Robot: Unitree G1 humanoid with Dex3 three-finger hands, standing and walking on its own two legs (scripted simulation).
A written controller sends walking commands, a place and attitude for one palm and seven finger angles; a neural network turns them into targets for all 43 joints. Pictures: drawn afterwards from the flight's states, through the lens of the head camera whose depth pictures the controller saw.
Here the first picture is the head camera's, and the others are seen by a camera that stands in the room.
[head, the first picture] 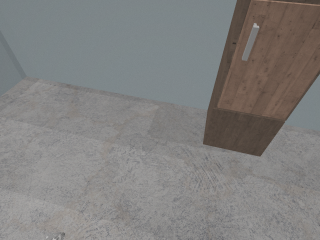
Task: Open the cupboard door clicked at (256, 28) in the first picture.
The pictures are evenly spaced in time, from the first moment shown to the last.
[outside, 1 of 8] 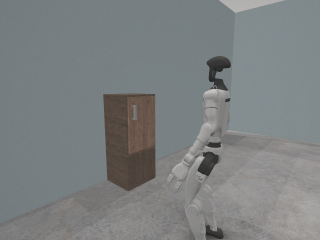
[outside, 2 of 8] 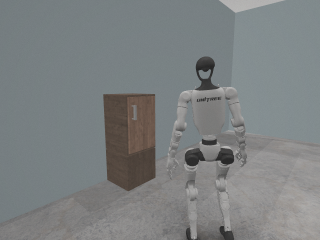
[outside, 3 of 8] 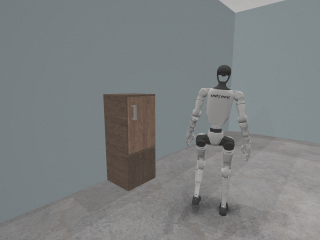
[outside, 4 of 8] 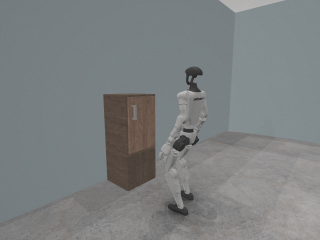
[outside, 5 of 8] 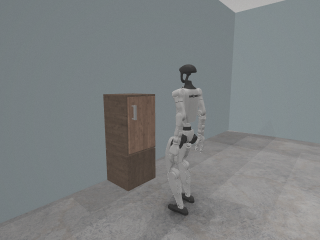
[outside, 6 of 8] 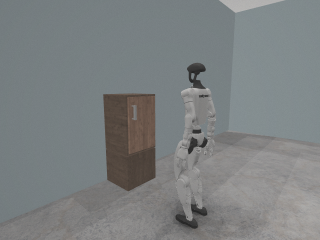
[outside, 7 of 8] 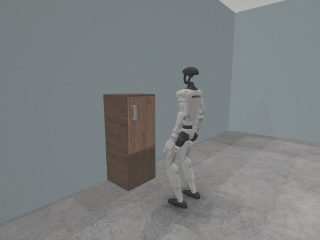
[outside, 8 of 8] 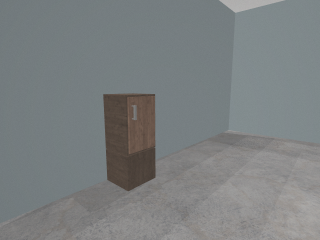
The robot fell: yes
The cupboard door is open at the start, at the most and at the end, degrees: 0 0 0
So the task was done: no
